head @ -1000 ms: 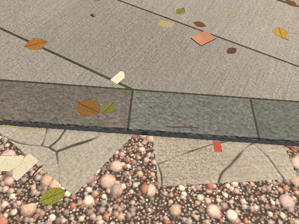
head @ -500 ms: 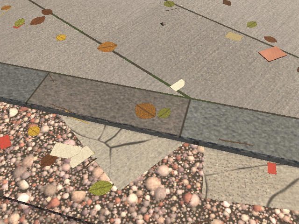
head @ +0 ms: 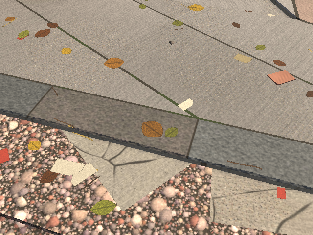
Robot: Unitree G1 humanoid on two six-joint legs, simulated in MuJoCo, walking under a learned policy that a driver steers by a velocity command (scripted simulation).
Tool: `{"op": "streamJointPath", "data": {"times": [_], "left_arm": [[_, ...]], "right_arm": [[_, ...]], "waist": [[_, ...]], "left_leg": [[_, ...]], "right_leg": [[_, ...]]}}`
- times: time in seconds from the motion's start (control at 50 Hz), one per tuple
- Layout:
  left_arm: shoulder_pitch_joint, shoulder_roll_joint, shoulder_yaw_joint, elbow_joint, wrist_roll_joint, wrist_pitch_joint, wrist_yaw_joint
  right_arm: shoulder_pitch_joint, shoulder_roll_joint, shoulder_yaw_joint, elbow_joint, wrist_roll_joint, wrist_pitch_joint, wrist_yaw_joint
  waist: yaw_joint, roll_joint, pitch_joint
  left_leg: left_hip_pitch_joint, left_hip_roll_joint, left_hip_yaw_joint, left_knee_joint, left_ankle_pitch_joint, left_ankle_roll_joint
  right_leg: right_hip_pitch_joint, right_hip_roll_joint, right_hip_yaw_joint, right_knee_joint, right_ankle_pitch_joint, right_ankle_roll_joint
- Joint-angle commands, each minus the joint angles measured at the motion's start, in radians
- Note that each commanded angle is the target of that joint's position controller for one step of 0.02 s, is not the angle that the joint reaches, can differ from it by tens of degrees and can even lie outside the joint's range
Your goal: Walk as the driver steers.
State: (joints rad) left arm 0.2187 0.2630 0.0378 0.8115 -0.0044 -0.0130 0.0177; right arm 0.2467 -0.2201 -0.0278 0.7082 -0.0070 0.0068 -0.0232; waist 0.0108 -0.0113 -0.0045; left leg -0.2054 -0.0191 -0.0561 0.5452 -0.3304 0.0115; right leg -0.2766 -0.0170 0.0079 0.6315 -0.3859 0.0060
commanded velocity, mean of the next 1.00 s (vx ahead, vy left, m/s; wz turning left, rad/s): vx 0.43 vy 0.00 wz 0.01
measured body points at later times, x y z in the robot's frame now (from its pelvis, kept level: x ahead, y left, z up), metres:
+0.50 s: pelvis +0.17 -0.02 +0.00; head +0.20 -0.03 +0.45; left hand +0.11 +0.24 -0.12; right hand +0.41 -0.23 -0.08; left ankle +0.35 +0.13 -0.69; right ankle +0.02 -0.12 -0.73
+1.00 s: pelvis +0.41 +0.00 +0.03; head +0.41 -0.02 +0.48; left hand +0.54 +0.28 -0.06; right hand +0.52 -0.28 -0.10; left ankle +0.38 +0.13 -0.72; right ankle +0.47 -0.11 -0.68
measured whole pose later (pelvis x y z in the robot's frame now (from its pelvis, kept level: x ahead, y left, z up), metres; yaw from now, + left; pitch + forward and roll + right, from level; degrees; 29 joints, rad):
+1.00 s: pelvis +0.41 +0.00 +0.03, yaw +0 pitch +0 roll +2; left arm 0.21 0.29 0.04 0.75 -0.01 -0.01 -0.01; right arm 0.25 -0.29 -0.06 0.85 0.02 -0.06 0.02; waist 0.03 0.00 -0.03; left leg -0.08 0.00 0.10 0.31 -0.58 -0.07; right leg -0.48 -0.09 -0.09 0.81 -0.34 -0.02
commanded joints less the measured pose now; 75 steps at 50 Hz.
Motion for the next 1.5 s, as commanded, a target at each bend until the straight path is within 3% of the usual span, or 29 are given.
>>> {"op": "streamJointPath", "data": {"times": [0.02, 0.08, 0.12, 0.14, 0.16, 0.2, 0.24, 0.4, 0.52, 0.58, 0.6, 0.62, 0.64, 0.66, 0.68, 0.74, 0.78, 0.88, 0.96, 1.0, 1.02, 1.04, 1.06, 1.08, 1.12, 1.26, 1.38, 1.44, 1.5], "left_arm": [[-0.088, 0.084, 0.025, -0.096, -0.020, -0.047, -0.008], [0.022, 0.064, 0.023, -0.048, -0.026, -0.073, -0.035], [0.189, 0.099, 0.039, 0.025, -0.006, -0.079, -0.039], [0.278, 0.198, 0.058, 0.029, -0.003, -0.081, -0.034], [0.289, 0.241, 0.065, 0.019, 0.008, -0.089, -0.042], [0.183, 0.145, 0.035, -0.013, 0.003, -0.095, -0.030], [0.157, 0.137, 0.028, -0.021, 0.005, -0.092, -0.027], [0.259, 0.137, 0.015, 0.003, 0.004, -0.060, -0.007], [0.294, 0.166, 0.025, 0.030, -0.015, -0.036, -0.002], [0.368, 0.127, 0.008, 0.041, -0.007, -0.028, -0.007], [0.375, 0.144, 0.004, 0.053, -0.016, -0.036, -0.010], [0.294, 0.138, -0.005, 0.037, -0.013, -0.051, -0.016], [0.287, 0.110, -0.008, 0.015, 0.007, -0.072, -0.033], [0.141, 0.139, 0.001, -0.011, -0.001, -0.081, -0.040], [0.092, 0.131, 0.007, -0.076, -0.051, -0.074, -0.038], [0.130, 0.087, 0.006, -0.072, -0.028, -0.017, -0.016], [0.190, 0.073, 0.007, -0.057, -0.016, 0.006, -0.014], [0.124, 0.111, 0.019, -0.068, -0.004, 0.009, -0.015], [0.095, 0.121, 0.033, -0.078, -0.011, 0.009, -0.023], [0.264, 0.123, 0.052, -0.022, -0.005, 0.002, -0.023], [0.444, 0.157, 0.074, 0.056, 0.011, -0.005, -0.023], [0.444, 0.157, 0.055, 0.055, 0.003, -0.010, -0.024], [0.272, 0.222, 0.044, -0.018, 0.023, -0.036, -0.037], [0.180, 0.189, 0.038, -0.060, 0.010, -0.061, -0.051], [0.112, 0.157, 0.022, -0.061, 0.008, -0.080, -0.054], [0.291, 0.086, 0.004, 0.031, 0.024, -0.097, 0.005], [0.328, 0.103, 0.013, 0.063, 0.019, -0.075, 0.018], [0.291, 0.128, 0.025, 0.061, 0.012, -0.058, 0.022], [0.297, 0.154, 0.037, 0.049, 0.015, -0.028, 0.035]], "right_arm": [[0.045, -0.207, -0.058, -0.035, 0.014, -0.026, -0.008], [-0.058, -0.189, -0.051, -0.055, 0.037, -0.031, 0.001], [-0.093, -0.122, -0.032, -0.069, 0.021, -0.034, 0.005], [-0.107, -0.055, -0.014, -0.105, 0.012, -0.046, 0.004], [-0.116, -0.126, -0.034, -0.134, 0.036, -0.061, -0.003], [-0.071, -0.155, -0.044, -0.096, 0.048, -0.085, 0.012], [-0.086, -0.146, -0.048, -0.081, 0.024, -0.098, 0.022], [-0.259, -0.054, -0.014, -0.131, 0.025, -0.100, 0.061], [-0.370, -0.082, -0.013, -0.183, 0.035, -0.107, 0.088], [-0.191, -0.181, -0.062, -0.140, 0.023, -0.107, 0.075], [-0.044, -0.182, -0.078, -0.104, 0.032, -0.099, 0.071], [0.174, -0.225, -0.103, -0.045, 0.035, -0.075, 0.059], [0.244, -0.213, -0.087, 0.005, 0.038, -0.054, 0.041], [0.246, -0.173, -0.072, -0.002, 0.026, -0.046, 0.031], [0.133, -0.195, -0.075, 0.005, 0.014, -0.053, 0.037], [-0.087, -0.110, -0.045, -0.013, 0.023, -0.083, 0.046], [-0.144, -0.136, -0.051, -0.007, 0.025, -0.098, 0.049], [-0.161, -0.195, -0.061, 0.015, 0.013, -0.109, 0.037], [-0.142, -0.215, -0.065, 0.043, 0.027, -0.089, 0.044], [-0.185, -0.201, -0.059, 0.048, 0.028, -0.071, 0.041], [-0.205, -0.146, -0.041, 0.038, 0.012, -0.067, 0.036], [-0.170, -0.033, -0.003, 0.038, -0.010, -0.065, 0.049], [-0.075, 0.002, 0.000, -0.020, 0.046, -0.086, 0.060], [-0.124, -0.112, -0.019, -0.021, 0.080, -0.105, 0.061], [-0.156, -0.137, -0.024, -0.011, 0.043, -0.103, 0.055], [-0.280, -0.063, -0.023, -0.014, 0.032, -0.076, 0.057], [-0.408, -0.032, -0.011, -0.067, 0.043, -0.075, 0.091], [-0.393, -0.065, -0.024, -0.081, 0.036, -0.078, 0.109], [-0.197, -0.157, -0.069, -0.040, 0.033, -0.068, 0.106]], "waist": [[-0.038, 0.219, 0.137], [0.041, 0.159, 0.098], [0.099, 0.051, 0.026], [0.110, -0.201, -0.004], [0.108, -0.282, 0.038], [0.053, -0.122, 0.124], [0.040, -0.065, 0.110], [0.086, -0.077, 0.098], [0.067, -0.085, 0.145], [-0.024, -0.071, -0.114], [-0.094, -0.094, -0.248], [-0.208, 0.039, -0.375], [-0.169, 0.119, -0.464], [-0.202, 0.031, -0.377], [-0.115, 0.055, -0.232], [0.030, 0.096, -0.056], [0.094, 0.126, -0.002], [0.123, 0.130, -0.030], [0.116, 0.114, -0.001], [0.200, 0.072, -0.025], [0.259, -0.073, -0.066], [0.192, -0.250, -0.017], [0.023, -0.426, 0.026], [0.009, -0.185, 0.102], [-0.023, 0.003, 0.130], [0.055, -0.015, 0.037], [0.101, -0.079, 0.120], [0.058, -0.117, 0.101], [-0.042, -0.113, -0.040]], "left_leg": [[-0.063, 0.291, -0.431, -0.366, -0.454, 0.207], [-0.129, 0.223, -0.284, -0.307, -0.286, 0.162], [-0.261, 0.101, -0.125, -0.074, -0.141, 0.090], [-0.424, -0.021, 0.030, 0.255, -0.128, 0.009], [-0.567, -0.036, -0.007, 0.471, -0.268, -0.002], [-0.663, 0.063, -0.048, 0.606, -0.097, 0.027], [-0.660, 0.108, -0.025, 0.558, 0.052, 0.034], [-0.520, 0.078, 0.093, 0.198, 0.319, -0.027], [-0.474, 0.047, 0.100, 0.012, 0.283, 0.029], [0.086, -0.052, 0.191, 0.036, 0.250, 0.107], [0.443, 0.012, 0.087, 0.041, 0.321, 0.140], [0.748, 0.189, -0.151, -0.032, 0.217, 0.214], [0.804, 0.354, -0.358, -0.059, 0.190, 0.243], [0.647, 0.331, -0.271, -0.068, 0.270, 0.199], [0.492, 0.346, -0.331, -0.211, 0.096, 0.208], [0.030, 0.284, -0.204, -0.361, -0.018, 0.171], [-0.128, 0.268, -0.121, -0.424, 0.022, 0.163], [-0.164, 0.202, 0.056, -0.436, 0.123, 0.126], [-0.054, 0.262, 0.043, -0.365, 0.057, 0.133], [-0.092, 0.230, 0.093, -0.139, 0.156, 0.124], [-0.157, 0.129, 0.153, 0.215, 0.225, 0.089], [-0.405, 0.048, 0.119, 0.632, -0.233, 0.038], [-0.677, -0.041, -0.002, 0.818, -0.227, 0.061], [-0.721, 0.030, -0.049, 0.887, -0.119, 0.094], [-0.672, 0.119, -0.037, 0.788, 0.073, 0.091], [-0.627, 0.093, 0.028, 0.416, 0.374, 0.008], [-0.517, 0.048, 0.114, 0.092, 0.432, 0.020], [-0.451, 0.000, 0.164, 0.050, 0.329, 0.078], [-0.158, -0.107, 0.251, 0.029, 0.204, 0.147]], "right_leg": [[-0.210, -0.005, -0.009, 0.156, -0.104, -0.050], [0.020, 0.004, -0.048, -0.089, 0.010, -0.103], [0.296, -0.021, 0.035, -0.191, 0.107, -0.094], [0.397, -0.229, 0.394, -0.372, -0.119, -0.179], [0.360, -0.379, 0.714, -0.494, -0.273, -0.310], [0.330, -0.327, 0.570, -0.486, -0.280, -0.277], [0.339, -0.263, 0.405, -0.493, -0.056, -0.217], [0.276, -0.170, 0.097, -0.521, 0.421, -0.196], [0.378, -0.244, 0.086, -0.472, 0.591, -0.173], [0.244, -0.175, 0.007, -0.106, 1.224, -0.115], [0.014, -0.172, 0.026, 0.093, 1.159, -0.072], [-0.240, -0.082, -0.006, 0.444, 0.785, -0.019], [-0.350, -0.026, 0.092, 0.628, -0.155, -0.032], [-0.341, -0.043, 0.154, 0.667, -0.228, -0.061], [-0.446, -0.041, 0.094, 0.641, -0.131, -0.056], [-0.252, -0.104, 0.051, 0.581, -0.076, -0.030], [-0.198, -0.096, 0.035, 0.588, 0.007, -0.013], [-0.092, -0.090, -0.058, 0.408, 0.140, 0.001], [-0.050, -0.088, -0.089, 0.220, 0.029, -0.023], [0.140, -0.019, -0.172, 0.039, 0.010, -0.050], [0.298, 0.016, -0.149, -0.047, -0.005, -0.061], [0.301, -0.142, 0.133, -0.108, -0.067, -0.098], [0.197, -0.330, 0.782, -0.476, -0.376, -0.292], [0.125, -0.407, 0.816, -0.556, -0.542, -0.329], [0.037, -0.338, 0.537, -0.526, -0.341, -0.255], [0.293, -0.180, -0.007, -0.490, 0.483, -0.139], [0.352, -0.209, -0.148, -0.521, 0.536, -0.116], [0.451, -0.246, -0.190, -0.397, 0.982, -0.109], [0.448, -0.246, -0.202, -0.011, 1.440, -0.085]]}}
